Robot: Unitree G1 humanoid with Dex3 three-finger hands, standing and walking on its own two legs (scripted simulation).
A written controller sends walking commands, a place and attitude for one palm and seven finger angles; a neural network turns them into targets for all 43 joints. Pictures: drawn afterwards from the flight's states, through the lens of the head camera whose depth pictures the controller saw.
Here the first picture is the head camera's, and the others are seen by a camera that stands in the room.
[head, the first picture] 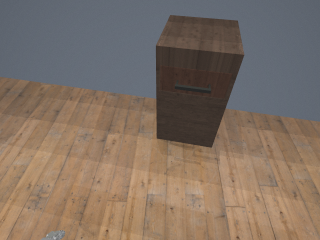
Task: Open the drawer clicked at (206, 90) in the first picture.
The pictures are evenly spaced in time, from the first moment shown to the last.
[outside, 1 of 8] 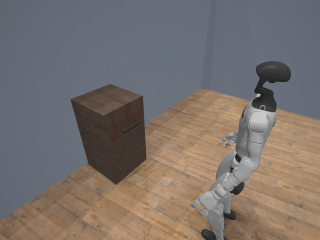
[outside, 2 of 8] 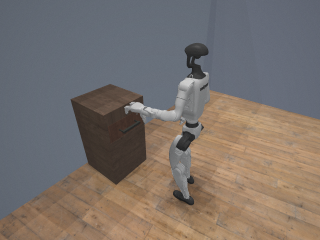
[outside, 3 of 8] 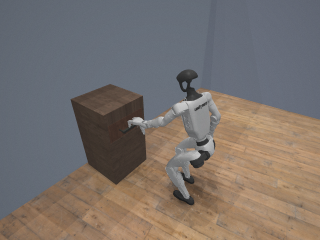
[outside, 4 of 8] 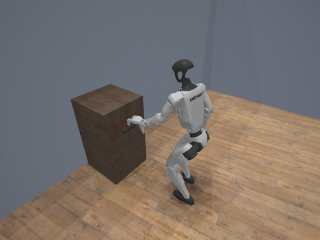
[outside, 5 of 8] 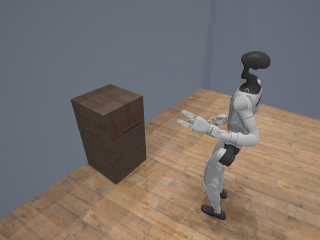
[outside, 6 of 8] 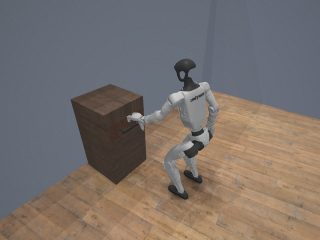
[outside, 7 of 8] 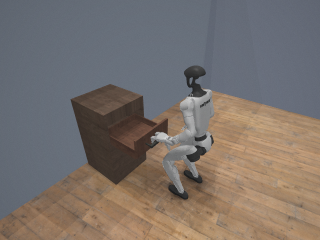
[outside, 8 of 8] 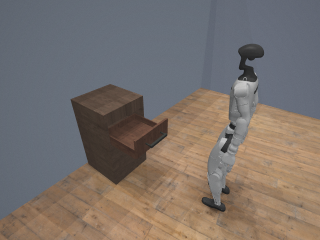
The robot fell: no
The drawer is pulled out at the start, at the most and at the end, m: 0.00 0.30 0.30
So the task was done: yes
